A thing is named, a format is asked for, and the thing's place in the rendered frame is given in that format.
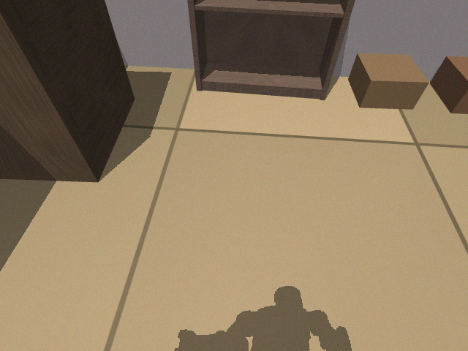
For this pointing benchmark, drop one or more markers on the bookshelf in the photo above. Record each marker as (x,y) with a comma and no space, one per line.
(286,48)

